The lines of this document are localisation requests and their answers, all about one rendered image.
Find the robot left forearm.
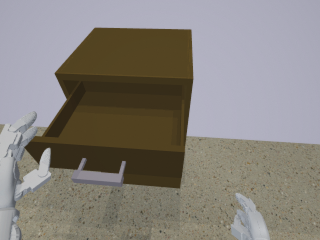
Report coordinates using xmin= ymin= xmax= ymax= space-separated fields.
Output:
xmin=0 ymin=207 xmax=22 ymax=240

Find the handle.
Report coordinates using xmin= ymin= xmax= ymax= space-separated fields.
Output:
xmin=71 ymin=158 xmax=126 ymax=187

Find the cabinet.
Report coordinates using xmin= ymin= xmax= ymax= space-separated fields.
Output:
xmin=54 ymin=27 xmax=194 ymax=189

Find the drawer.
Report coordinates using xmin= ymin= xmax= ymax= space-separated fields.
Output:
xmin=24 ymin=81 xmax=185 ymax=178

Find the left robot hand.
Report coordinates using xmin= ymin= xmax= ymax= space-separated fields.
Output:
xmin=0 ymin=111 xmax=51 ymax=209

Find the right robot hand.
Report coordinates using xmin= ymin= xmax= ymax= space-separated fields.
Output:
xmin=231 ymin=193 xmax=270 ymax=240

